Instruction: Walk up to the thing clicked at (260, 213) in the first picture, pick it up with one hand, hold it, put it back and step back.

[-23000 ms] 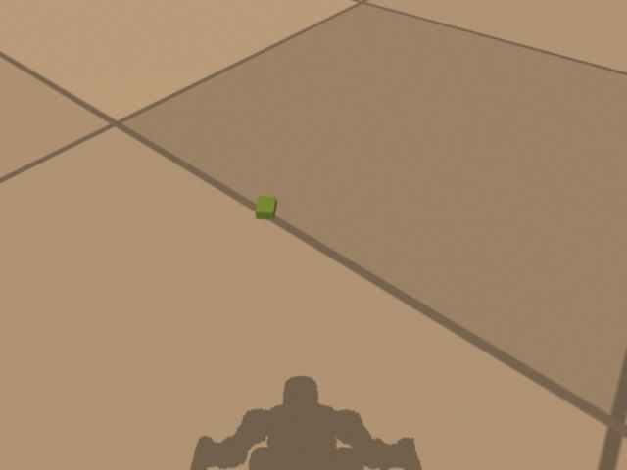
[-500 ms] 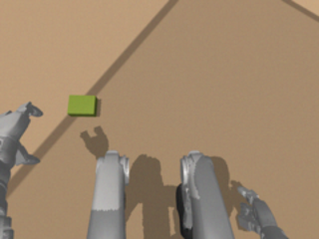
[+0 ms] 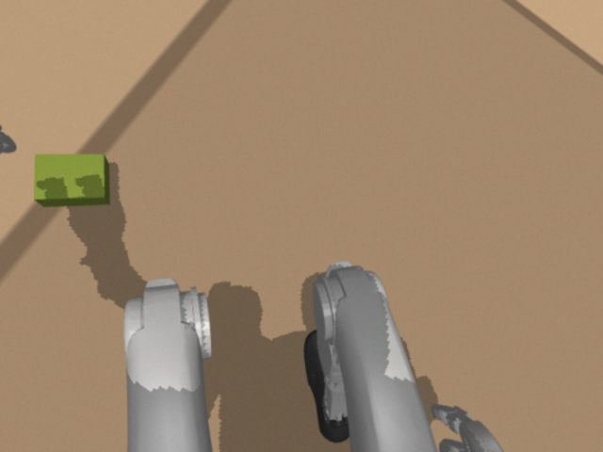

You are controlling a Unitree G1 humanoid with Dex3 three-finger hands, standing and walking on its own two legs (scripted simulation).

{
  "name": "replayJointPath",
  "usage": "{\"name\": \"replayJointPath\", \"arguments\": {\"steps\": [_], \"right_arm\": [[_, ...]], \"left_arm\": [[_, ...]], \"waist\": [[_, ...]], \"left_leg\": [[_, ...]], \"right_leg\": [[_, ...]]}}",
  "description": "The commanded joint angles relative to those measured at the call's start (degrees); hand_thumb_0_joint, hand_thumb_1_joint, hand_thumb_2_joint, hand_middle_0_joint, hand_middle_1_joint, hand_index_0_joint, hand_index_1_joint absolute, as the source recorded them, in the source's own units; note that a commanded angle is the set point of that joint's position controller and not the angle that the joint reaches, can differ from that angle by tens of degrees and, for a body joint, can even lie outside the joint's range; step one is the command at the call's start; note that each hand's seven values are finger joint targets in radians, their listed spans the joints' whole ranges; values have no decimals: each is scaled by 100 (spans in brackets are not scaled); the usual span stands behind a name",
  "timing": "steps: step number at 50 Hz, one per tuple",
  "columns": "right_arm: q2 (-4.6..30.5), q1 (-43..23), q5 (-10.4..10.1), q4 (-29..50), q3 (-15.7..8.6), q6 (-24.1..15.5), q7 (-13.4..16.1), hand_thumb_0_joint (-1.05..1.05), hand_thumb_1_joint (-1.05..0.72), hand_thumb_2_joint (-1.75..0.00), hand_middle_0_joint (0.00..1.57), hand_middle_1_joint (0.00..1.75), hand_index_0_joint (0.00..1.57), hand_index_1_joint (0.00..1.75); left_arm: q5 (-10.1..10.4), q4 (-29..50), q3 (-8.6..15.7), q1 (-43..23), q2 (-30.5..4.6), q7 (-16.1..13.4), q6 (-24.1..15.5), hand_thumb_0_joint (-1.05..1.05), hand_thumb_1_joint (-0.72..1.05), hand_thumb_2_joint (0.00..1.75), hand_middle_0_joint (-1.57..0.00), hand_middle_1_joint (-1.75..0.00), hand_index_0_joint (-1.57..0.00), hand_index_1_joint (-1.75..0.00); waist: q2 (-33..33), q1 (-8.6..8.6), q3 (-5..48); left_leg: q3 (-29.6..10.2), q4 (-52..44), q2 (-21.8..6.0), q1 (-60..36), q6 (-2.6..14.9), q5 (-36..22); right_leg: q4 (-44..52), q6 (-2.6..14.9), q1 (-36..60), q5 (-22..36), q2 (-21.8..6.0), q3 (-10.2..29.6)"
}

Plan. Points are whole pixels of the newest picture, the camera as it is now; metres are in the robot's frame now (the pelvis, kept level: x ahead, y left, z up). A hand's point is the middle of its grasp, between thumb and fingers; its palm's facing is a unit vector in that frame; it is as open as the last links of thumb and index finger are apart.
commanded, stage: rise first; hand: left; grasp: from above
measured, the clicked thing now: (74, 180) +0.53 +0.33 -0.33
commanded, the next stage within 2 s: none
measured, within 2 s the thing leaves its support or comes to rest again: neither
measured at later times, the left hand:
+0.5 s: hand out of the picture +0.46 +0.37 -0.18, palm faces -0.44 -0.07 -0.90, open 13.5 cm
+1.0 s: hand (10, 184) +0.47 +0.37 -0.20, palm faces -0.44 -0.09 -0.89, open 13.8 cm
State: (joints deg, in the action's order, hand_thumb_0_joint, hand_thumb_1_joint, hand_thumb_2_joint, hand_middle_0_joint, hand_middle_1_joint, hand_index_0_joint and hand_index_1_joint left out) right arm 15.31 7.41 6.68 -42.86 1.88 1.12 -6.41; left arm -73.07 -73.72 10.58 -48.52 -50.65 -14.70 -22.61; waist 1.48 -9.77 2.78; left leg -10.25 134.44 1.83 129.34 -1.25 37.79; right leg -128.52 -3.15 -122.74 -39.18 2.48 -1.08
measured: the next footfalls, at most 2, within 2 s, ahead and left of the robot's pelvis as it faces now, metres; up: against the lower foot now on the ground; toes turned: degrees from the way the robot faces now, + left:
none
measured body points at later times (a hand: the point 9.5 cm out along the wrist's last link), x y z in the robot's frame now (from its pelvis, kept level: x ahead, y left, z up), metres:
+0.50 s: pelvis +0.01 +0.00 -0.03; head +0.25 +0.10 +0.34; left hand +0.47 +0.37 -0.13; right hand +0.08 -0.28 -0.12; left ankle +0.08 +0.13 -0.32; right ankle +0.11 -0.15 -0.32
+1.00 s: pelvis +0.01 +0.00 -0.03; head +0.27 +0.11 +0.33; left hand +0.49 +0.37 -0.15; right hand +0.08 -0.27 -0.12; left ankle +0.08 +0.13 -0.32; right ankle +0.11 -0.15 -0.32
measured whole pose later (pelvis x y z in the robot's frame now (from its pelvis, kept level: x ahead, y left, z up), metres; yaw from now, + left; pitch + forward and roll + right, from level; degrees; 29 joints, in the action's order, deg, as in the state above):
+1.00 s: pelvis +0.01 +0.00 -0.03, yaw -3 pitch +33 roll -13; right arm 15.7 5.5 10.4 -40.0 7.5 2.7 -8.5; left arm -76.3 -81.5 11.4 -55.1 -57.8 -18.8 -22.1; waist 3.4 -14.1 -1.4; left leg -12.9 141.3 1.3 133.8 -1.4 40.9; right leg -133.3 -4.2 -126.8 -40.5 3.3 -3.0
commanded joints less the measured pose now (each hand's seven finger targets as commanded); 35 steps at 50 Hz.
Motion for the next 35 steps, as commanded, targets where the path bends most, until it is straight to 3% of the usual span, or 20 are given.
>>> {"name": "replayJointPath", "arguments": {"steps": [1, 6, 8, 11, 13, 20, 24, 27, 28, 30, 35], "right_arm": [[1526, 965, 106, 136, -461, 17, 65, 0, -90, -90, 20, 30, 20, 30], [1535, 932, 192, 152, -397, 99, 20, 0, -90, -90, 20, 30, 20, 30], [1563, 965, 221, 163, -389, 128, 10, 0, -90, -90, 20, 30, 20, 30], [1588, 972, 300, 176, -338, 134, -47, 0, -91, -90, 20, 30, 20, 30], [1571, 971, 295, 165, -325, 132, -46, 0, -91, -90, 20, 30, 20, 30], [1545, 961, 401, 183, -146, 97, -77, 0, -91, -90, 20, 30, 20, 30], [1552, 955, 432, 189, -98, 68, -76, 0, -91, -90, 20, 30, 20, 30], [1602, 1024, 444, 183, -79, 61, -71, 0, -91, -90, 20, 30, 20, 30], [1604, 973, 437, 190, -74, 72, -72, 0, -91, -90, 20, 30, 20, 30], [1601, 1007, 447, 198, -47, 83, -76, 0, -91, -90, 20, 30, 20, 30], [1608, 1005, 435, 215, -26, 114, -77, 0, -91, -90, 20, 30, 20, 30]], "left_arm": [[-110, 720, 218, -1764, -1786, -312, -7, 0, -43, 92, -17, -84, -16, -85], [-306, 491, 105, -1857, -1745, -360, -68, 0, -41, 89, -17, -87, -17, -87], [-383, 617, 200, -2038, -1917, -398, -116, 0, -42, 91, -17, -86, -17, -86], [-310, 465, 207, -2063, -1846, -454, -126, 0, -42, 90, -16, -88, -17, -88], [-374, 393, 287, -2213, -2046, -519, -143, 0, -41, 90, -17, -88, -17, -88], [-480, -32, 280, -2274, -2188, -694, -116, 0, -42, 90, -17, -90, -17, -90], [-406, -170, 346, -2265, -2300, -745, -29, 0, -42, 90, -16, -92, -17, -92], [-402, -104, 342, -2297, -2364, -717, 14, 0, -45, 92, -15, -92, -15, -92], [-356, -54, 348, -2303, -2421, -708, 20, 0, -53, 100, -13, -91, -10, -94], [-310, -43, 409, -2153, -2465, -692, 48, 0, -47, 95, -15, -91, -14, -92], [-203, 4, 424, -2117, -2492, -645, 64, 0, -47, 94, -15, -92, -14, -92]], "waist": [[-2127, 53, 3750], [-2247, -56, 3587], [-2238, -70, 3777], [-2339, -158, 3716], [-2297, -166, 3728], [-2109, -269, 3580], [-2059, -265, 3484], [-2079, -316, 3626], [-2164, -295, 3657], [-2193, -233, 3744], [-2139, -279, 3664]], "left_leg": [[508, -1657, -134, -3702, 139, -829], [384, -1601, -163, -3763, 104, -886], [379, -1491, -162, -3819, 117, -1051], [269, -1445, -199, -3978, 85, -1371], [364, -1339, -178, -3757, 129, -1239], [534, -1056, -135, -3205, 250, -1023], [577, -1030, -124, -2967, 267, -785], [543, -948, -142, -3083, 273, -955], [552, -933, -145, -3048, 269, -991], [550, -940, -139, -3079, 259, -1092], [559, -813, -157, -2994, 279, -1149]], "right_leg": [[983, 477, 832, 889, -26, -777], [846, 471, 552, 868, -27, -827], [804, 468, 624, 990, -9, -821], [672, 435, 473, 1101, -27, -848], [684, 460, 584, 1125, 13, -827], [718, 436, 815, 1113, 101, -859], [711, 434, 869, 981, 104, -866], [677, 419, 930, 1124, 114, -893], [645, 416, 954, 1147, 114, -886], [625, 423, 1023, 1209, 117, -887], [634, 419, 1063, 1278, 128, -878]]}}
